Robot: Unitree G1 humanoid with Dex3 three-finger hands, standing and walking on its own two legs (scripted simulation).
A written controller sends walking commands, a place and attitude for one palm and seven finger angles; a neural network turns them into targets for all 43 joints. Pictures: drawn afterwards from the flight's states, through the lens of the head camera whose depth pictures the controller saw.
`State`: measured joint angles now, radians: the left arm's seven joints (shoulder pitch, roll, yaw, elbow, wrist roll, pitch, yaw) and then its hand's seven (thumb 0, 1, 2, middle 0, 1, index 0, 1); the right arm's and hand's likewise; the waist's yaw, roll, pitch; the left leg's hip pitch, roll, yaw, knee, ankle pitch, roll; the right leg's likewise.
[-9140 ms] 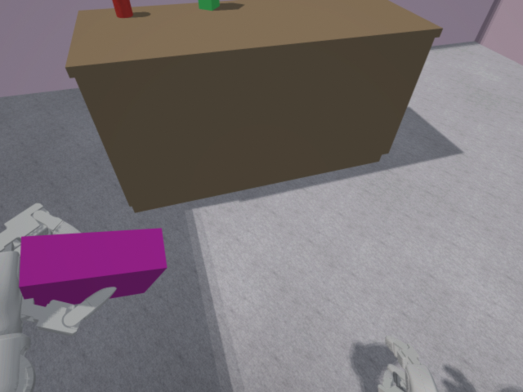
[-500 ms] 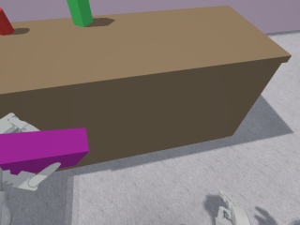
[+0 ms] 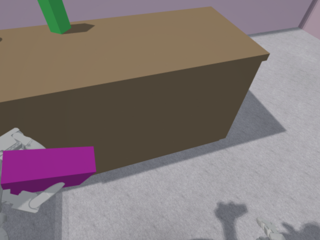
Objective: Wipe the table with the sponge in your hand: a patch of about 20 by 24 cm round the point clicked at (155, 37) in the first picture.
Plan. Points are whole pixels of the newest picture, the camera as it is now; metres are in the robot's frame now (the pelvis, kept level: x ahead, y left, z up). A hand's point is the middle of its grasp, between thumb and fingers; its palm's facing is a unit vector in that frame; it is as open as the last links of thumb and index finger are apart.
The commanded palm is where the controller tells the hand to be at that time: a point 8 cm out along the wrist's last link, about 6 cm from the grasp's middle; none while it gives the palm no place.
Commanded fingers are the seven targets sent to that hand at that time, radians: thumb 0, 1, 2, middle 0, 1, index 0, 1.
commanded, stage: take the last steps up to it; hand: left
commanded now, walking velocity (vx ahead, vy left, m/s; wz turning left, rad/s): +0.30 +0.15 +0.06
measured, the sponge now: (62, 170) +0.22 +0.20 +0.13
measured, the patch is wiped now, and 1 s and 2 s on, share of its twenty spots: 0.00 0.00 0.00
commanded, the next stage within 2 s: come to a stop and stand still in 1.34 s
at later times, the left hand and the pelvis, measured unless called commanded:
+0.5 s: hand (19, 158) +0.24 +0.27 +0.15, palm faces +0.40 -0.81 -0.44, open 9.2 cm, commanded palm +0.17 +0.33 +0.17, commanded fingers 0.00 0.10 1.30 -1.20 -1.60 -1.20 -1.60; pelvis +0.02 +0.04 -0.01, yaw +2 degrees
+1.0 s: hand (8, 110) +0.34 +0.34 +0.17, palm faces +0.37 -0.80 -0.48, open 9.2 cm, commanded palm +0.28 +0.40 +0.17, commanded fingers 0.00 0.10 1.30 -1.20 -1.60 -1.20 -1.60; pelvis +0.12 +0.12 -0.02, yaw +0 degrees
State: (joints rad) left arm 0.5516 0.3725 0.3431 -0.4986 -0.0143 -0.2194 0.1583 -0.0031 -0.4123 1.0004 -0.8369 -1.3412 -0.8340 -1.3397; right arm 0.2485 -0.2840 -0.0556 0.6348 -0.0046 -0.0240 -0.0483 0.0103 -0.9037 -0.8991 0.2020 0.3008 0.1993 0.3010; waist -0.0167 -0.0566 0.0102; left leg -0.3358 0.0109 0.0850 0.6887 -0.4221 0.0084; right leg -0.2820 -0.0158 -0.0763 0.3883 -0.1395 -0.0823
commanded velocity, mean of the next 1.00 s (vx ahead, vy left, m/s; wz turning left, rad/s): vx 0.28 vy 0.15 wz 0.01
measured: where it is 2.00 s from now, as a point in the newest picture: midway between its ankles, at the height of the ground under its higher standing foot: outside the picture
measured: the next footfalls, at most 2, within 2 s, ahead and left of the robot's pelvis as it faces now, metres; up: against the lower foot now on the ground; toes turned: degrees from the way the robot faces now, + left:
left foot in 0.14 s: +0.03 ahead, +0.17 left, +0.00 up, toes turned +6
left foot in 0.72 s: +0.14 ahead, +0.23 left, +0.00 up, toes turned +9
